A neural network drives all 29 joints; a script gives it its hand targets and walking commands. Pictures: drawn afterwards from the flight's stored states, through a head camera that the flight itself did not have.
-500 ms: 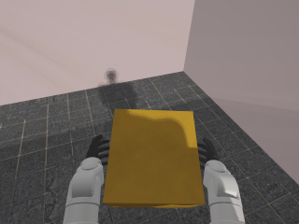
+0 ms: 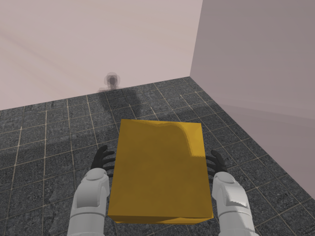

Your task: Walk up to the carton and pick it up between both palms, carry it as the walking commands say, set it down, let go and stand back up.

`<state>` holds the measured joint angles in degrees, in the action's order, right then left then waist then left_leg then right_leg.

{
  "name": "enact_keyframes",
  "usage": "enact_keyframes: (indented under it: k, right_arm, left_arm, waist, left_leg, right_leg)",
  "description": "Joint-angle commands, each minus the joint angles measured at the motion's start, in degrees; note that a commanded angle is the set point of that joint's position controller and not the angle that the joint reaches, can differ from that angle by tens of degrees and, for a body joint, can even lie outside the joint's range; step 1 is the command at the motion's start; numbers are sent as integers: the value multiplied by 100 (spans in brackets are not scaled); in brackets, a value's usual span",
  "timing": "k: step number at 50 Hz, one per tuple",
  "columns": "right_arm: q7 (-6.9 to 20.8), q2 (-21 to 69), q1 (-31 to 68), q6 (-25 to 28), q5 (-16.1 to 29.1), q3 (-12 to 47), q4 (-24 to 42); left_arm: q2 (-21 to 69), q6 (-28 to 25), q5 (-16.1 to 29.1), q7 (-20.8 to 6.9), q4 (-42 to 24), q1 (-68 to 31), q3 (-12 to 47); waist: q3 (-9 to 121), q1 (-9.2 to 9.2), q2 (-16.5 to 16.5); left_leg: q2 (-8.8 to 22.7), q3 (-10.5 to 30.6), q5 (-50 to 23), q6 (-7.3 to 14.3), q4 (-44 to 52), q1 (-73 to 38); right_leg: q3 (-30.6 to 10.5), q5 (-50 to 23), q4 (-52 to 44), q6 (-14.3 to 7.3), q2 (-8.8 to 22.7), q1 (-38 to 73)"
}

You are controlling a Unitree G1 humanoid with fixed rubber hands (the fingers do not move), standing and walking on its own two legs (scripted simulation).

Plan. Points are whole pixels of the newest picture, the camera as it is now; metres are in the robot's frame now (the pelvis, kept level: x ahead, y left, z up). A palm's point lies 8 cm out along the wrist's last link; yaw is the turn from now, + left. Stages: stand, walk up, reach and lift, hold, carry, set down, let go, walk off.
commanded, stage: hold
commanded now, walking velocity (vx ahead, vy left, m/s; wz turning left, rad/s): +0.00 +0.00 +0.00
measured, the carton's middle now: (158, 173) +0.32 -0.01 -0.05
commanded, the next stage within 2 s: set down in 0.26 s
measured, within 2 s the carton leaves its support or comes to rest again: neither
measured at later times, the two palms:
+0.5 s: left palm (101, 178) +0.27 +0.15 +0.02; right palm (221, 181) +0.26 -0.17 +0.01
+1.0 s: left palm (106, 183) +0.30 +0.15 -0.05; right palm (215, 186) +0.28 -0.18 -0.06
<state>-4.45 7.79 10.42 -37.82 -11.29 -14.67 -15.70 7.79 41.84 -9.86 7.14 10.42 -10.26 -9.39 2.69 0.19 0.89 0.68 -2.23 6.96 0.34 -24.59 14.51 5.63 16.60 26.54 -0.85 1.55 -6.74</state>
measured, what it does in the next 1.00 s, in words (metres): stands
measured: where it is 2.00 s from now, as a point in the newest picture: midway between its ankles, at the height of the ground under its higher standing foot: outside the picture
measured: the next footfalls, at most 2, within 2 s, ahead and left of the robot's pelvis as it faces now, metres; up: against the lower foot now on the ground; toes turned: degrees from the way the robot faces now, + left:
none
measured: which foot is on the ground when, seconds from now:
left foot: down 0.00-1.00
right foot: down 0.00-1.00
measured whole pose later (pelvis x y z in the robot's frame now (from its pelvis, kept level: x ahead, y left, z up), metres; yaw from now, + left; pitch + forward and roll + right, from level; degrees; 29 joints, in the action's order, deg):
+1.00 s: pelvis +0.01 +0.00 -0.01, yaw -2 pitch +5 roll +0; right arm -0.1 7.4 14.1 -18.2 -12.5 -20.2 -30.3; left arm 7.9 19.7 -11.6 2.7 24.9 -11.3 -15.6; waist -1.5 0.2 1.1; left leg 0.8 -2.2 10.2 0.6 -30.5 25.6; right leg 3.3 18.9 32.1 -0.8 0.8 -18.4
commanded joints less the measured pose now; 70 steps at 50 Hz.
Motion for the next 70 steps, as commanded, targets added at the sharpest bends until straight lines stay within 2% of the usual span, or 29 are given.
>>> enact_keyframes:
  k: [1, 3, 5, 7, 8, 10, 12, 14, 15, 17, 20, 22, 27, 28, 33, 34, 40, 43, 44, 50, 51, 55, 56, 57, 60, 64, 66, 67, 70]
  right_arm:
    - [2350, 5158, 4205, 294, 1405, 3590, 754]
    - [2284, 5258, 3879, 223, 1369, 3535, 683]
    - [2280, 5290, 4043, 248, 1473, 3717, 939]
    - [2227, 5367, 3884, 227, 1499, 3843, 940]
    - [2188, 5310, 3960, 156, 1429, 3709, 775]
    - [2200, 5218, 4164, 186, 1422, 3678, 1024]
    - [2216, 5532, 3735, 155, 1567, 3880, 772]
    - [2145, 5282, 3309, 49, 1512, 4062, 1250]
    - [2139, 5079, 3011, -19, 1457, 3947, 1116]
    - [2118, 5140, 3219, 48, 1466, 3732, 779]
    - [2078, 4760, 3023, 7, 990, 2979, 12]
    - [2166, 4575, 3748, 207, 833, 2680, -154]
    - [2293, 4860, 4215, 800, 1052, 2786, -370]
    - [2317, 5038, 4409, 958, 1060, 2829, -480]
    - [2374, 4540, 4793, 1279, 703, 2305, -1022]
    - [2383, 4686, 4910, 1410, 807, 2319, -1114]
    - [2231, 4592, 3833, 1768, 610, 2273, -1266]
    - [2185, 4476, 3668, 1865, 475, 2294, -1436]
    - [2128, 4176, 3434, 1924, 337, 2025, -1537]
    - [1937, 4098, 3646, 2359, 269, 2241, -1308]
    - [1913, 4085, 3425, 2488, 210, 2177, -1281]
    - [1844, 3907, 4008, 2828, 329, 2477, -880]
    - [1905, 4089, 3555, 2779, 393, 2454, -1508]
    - [1830, 4082, 3693, 2822, 396, 2302, -1488]
    - [1706, 4366, 4200, 3090, 595, 2841, -835]
    - [1656, 4208, 4354, 3213, 618, 2934, -1111]
    - [1626, 4101, 4553, 3165, 684, 2829, -1455]
    - [1566, 4179, 4605, 3114, 513, 2709, -1387]
    - [1656, 4296, 5303, 2990, 668, 2685, -1675]
  left_arm:
    - [5636, -220, 1313, -2181, -432, -3410, 3171]
    - [5527, -170, 1253, -2207, -581, -3253, 3056]
    - [5656, -186, 1358, -2192, -639, -3237, 3278]
    - [5519, -127, 1120, -2247, -205, -2728, 2974]
    - [5186, -159, 1139, -2242, -408, -2950, 2883]
    - [5606, -157, 1312, -2293, -493, -3407, 3246]
    - [5455, -171, 1286, -2228, -696, -3083, 3104]
    - [5249, -158, 1322, -2306, -630, -2468, 3426]
    - [5055, -168, 1212, -2296, -684, -2450, 3297]
    - [4903, -251, 1211, -2309, -663, -2836, 3271]
    - [4810, -183, 917, -2359, 273, -2698, 2668]
    - [4699, -339, 701, -2399, 840, -2894, 2222]
    - [5144, -1045, 1015, -2356, 342, -3987, 2720]
    - [5054, -1189, 914, -2332, 274, -4001, 2648]
    - [5211, -1309, 416, -2216, 1649, -3469, 1871]
    - [5092, -1496, 464, -2198, 1368, -3896, 1941]
    - [4959, -1899, 390, -2038, 1273, -3350, 2133]
    - [4695, -2037, 143, -1957, 1556, -2922, 1775]
    - [4687, -2123, 214, -1940, 1524, -3072, 1810]
    - [4266, -2526, 131, -1896, 1629, -3064, 1822]
    - [4389, -2730, 317, -1823, 1277, -3377, 2056]
    - [4383, -2982, 119, -1743, 1698, -3075, 1927]
    - [4147, -3100, 150, -1667, 1084, -3336, 2099]
    - [3993, -3135, 204, -1667, 1052, -3628, 2150]
    - [4073, -3324, 356, -1722, 1208, -3632, 2341]
    - [4097, -3509, 391, -1627, 1149, -3749, 2364]
    - [3912, -3481, 309, -1581, 1136, -4072, 2195]
    - [3894, -3414, 310, -1600, 1595, -3988, 2057]
    - [4084, -3267, 327, -1674, 1741, -4739, 1980]
  waist:
    - [1894, 99, 545]
    - [1696, 131, -12]
    - [1938, -25, 274]
    - [1572, 288, 21]
    - [1296, 234, 677]
    - [1571, -123, 182]
    - [1804, 323, 212]
    - [1766, 19, 506]
    - [1578, 161, 301]
    - [1626, 177, -43]
    - [966, -51, 165]
    - [420, 164, 362]
    - [1065, -27, 230]
    - [1165, 235, 178]
    - [810, 42, 244]
    - [923, 248, 88]
    - [1506, -106, 49]
    - [1405, 208, 84]
    - [1459, -107, 78]
    - [1846, 19, -165]
    - [2130, -200, 37]
    - [2693, 18, -47]
    - [2743, 253, 42]
    - [2688, 72, -14]
    - [3750, 267, 246]
    - [4246, 289, 328]
    - [3966, 571, 120]
    - [3690, 234, 467]
    - [3486, 387, 245]
  left_leg:
    - [-517, 590, -775, -191, -166, -3143]
    - [-608, 443, -1118, -142, -106, -2843]
    - [-479, 612, -1350, -136, -129, -3010]
    - [-642, 436, -1386, -88, 4, -2568]
    - [-638, 448, -1022, 20, -46, -2484]
    - [-637, 549, -886, -35, -27, -2710]
    - [-608, 459, -1548, -52, -96, -2818]
    - [-443, 688, -1896, 112, 48, -2878]
    - [-459, 716, -1883, 97, 65, -2635]
    - [-460, 633, -1726, 81, 78, -2581]
    - [-450, 608, -800, 106, 176, -2384]
    - [-435, 553, 74, 107, 160, -2145]
    - [-318, 716, -163, 54, -87, -2231]
    - [-379, 625, -115, 87, -297, -2065]
    - [-352, 919, 777, 96, -266, -1964]
    - [-293, 801, 379, 58, -397, -1689]
    - [-327, 848, -1340, -20, -713, -1376]
    - [-322, 829, -1407, 74, -834, -1403]
    - [-291, 857, -1775, 74, -785, -1233]
    - [-459, 799, -1679, 86, -1263, -558]
    - [-374, 936, -2190, 137, -1340, -620]
    - [-442, 924, -2478, 143, -1804, -380]
    - [-429, 852, -2531, 67, -1791, -307]
    - [-384, 910, -2667, 116, -1926, -81]
    - [-533, 802, -2295, 148, -2407, 261]
    - [-547, 893, -2247, 153, -2838, 703]
    - [-587, 716, -1532, 86, -2874, 1297]
    - [-550, 737, -1047, 119, -2936, 1393]
    - [-642, 579, -81, 115, -3164, 2249]
  right_leg:
    - [-1153, -336, -991, -309, -698, -1589]
    - [-1187, -791, -1041, -246, -656, -1221]
    - [-1216, -882, -955, -220, -691, -1282]
    - [-1183, -1123, -1028, -146, -662, -884]
    - [-1116, -955, -1023, -64, -688, -1011]
    - [-1145, -802, -1093, -146, -677, -1174]
    - [-1152, -1183, -1007, -115, -697, -1063]
    - [-1150, -1694, -1072, 31, -589, -915]
    - [-1225, -1696, -1051, -14, -533, -911]
    - [-1249, -1497, -1087, -38, -485, -935]
    - [-1128, -579, -1166, -62, -452, -1240]
    - [-1091, 315, -1224, -119, -459, -1610]
    - [-1035, 103, -834, -205, -565, -1882]
    - [-1217, 239, -862, -231, -468, -2003]
    - [-1065, 810, -566, -240, -592, -2514]
    - [-1176, 588, -507, -269, -533, -2419]
    - [-1154, -912, -180, -185, -675, -2349]
    - [-1175, -776, -47, -211, -619, -2624]
    - [-1103, -1051, -14, -158, -706, -2612]
    - [-1225, -1177, 389, -141, -629, -2952]
    - [-1186, -1515, 670, -136, -692, -3029]
    - [-1111, -1522, 1169, -91, -761, -3722]
    - [-1026, -1489, 1267, -23, -886, -3747]
    - [-1164, -1624, 1280, -26, -812, -4015]
    - [-1143, -1860, 1602, 40, -812, -3893]
    - [-1095, -1556, 2152, 20, -901, -4401]
    - [-1026, -1022, 2344, 14, -939, -4697]
    - [-1067, -491, 2225, 24, -922, -4893]
    - [-1117, 244, 2418, -33, -861, -5220]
